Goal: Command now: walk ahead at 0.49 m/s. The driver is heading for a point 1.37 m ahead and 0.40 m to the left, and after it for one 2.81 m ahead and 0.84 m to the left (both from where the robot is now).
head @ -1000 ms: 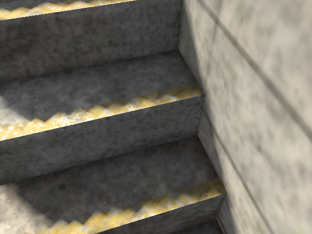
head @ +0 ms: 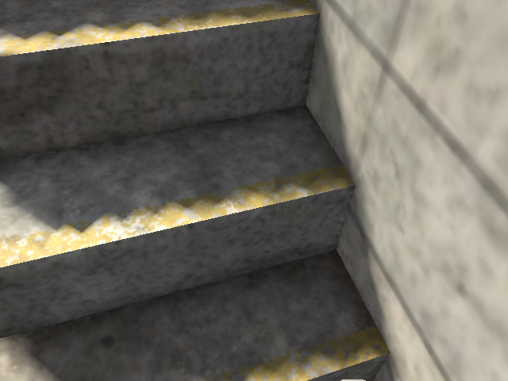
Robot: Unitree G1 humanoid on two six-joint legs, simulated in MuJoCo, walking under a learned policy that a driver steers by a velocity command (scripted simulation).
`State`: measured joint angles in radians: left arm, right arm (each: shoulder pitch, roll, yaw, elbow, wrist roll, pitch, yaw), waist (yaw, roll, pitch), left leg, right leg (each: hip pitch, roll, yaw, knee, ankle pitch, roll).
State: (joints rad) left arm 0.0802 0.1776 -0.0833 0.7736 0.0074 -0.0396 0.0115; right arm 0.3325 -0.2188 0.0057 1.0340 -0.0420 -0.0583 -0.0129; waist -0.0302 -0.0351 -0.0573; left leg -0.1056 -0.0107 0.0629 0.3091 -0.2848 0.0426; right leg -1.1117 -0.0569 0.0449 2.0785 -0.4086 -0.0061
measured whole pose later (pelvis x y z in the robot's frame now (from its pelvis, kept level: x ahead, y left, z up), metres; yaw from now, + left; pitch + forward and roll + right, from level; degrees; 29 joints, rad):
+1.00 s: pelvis -0.06 +0.02 -0.02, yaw +0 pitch +3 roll -4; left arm 0.24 0.30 0.07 0.95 0.02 -0.02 0.01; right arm 0.28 -0.24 -0.02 0.75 0.02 -0.08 0.00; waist -0.05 0.07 -0.08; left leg -0.87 -0.07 -0.15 2.07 -0.36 0.04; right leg -0.29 0.03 -0.11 0.53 -0.30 -0.03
